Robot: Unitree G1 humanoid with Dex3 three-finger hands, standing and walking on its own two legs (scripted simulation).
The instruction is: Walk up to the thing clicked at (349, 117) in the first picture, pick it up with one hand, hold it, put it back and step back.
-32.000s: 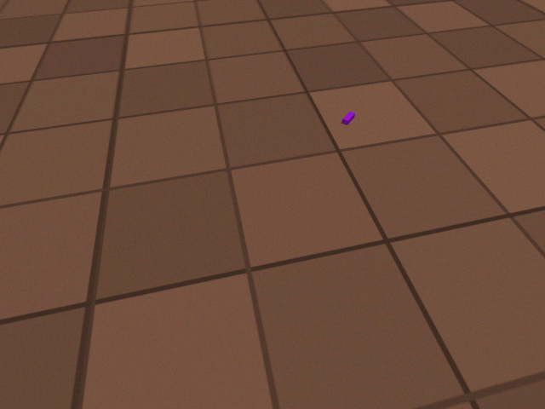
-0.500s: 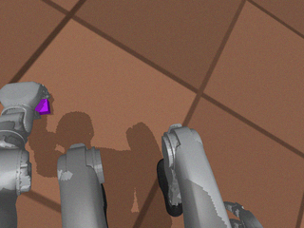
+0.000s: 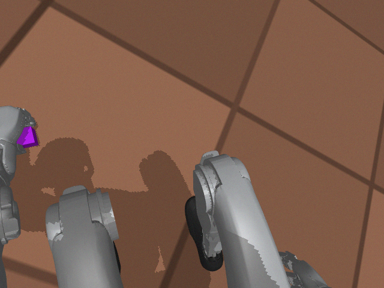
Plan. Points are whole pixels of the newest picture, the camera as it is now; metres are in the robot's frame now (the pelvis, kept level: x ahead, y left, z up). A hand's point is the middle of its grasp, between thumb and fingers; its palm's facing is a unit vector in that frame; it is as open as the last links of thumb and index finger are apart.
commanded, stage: rest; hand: left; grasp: from above
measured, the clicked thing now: (10, 140) +0.45 +0.29 -0.24
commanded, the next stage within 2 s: open in 1.14 s
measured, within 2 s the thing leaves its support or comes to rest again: rests again in 0.52 s
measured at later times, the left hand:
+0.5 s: hand (18, 143) +0.44 +0.28 -0.25, palm faces -0.45 -0.10 -0.89, open 6.7 cm
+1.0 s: hand (21, 143) +0.44 +0.28 -0.25, palm faces -0.45 -0.09 -0.89, open 6.7 cm
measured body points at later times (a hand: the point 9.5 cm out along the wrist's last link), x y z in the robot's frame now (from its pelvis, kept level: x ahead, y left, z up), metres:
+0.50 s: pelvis +0.00 +0.01 -0.02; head +0.26 +0.10 +0.34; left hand +0.46 +0.28 -0.19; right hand +0.03 -0.27 -0.09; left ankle +0.06 +0.13 -0.27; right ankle +0.11 -0.13 -0.27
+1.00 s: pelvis +0.00 +0.01 -0.02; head +0.26 +0.11 +0.33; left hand +0.46 +0.28 -0.20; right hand +0.03 -0.25 -0.08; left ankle +0.06 +0.13 -0.27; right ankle +0.11 -0.13 -0.27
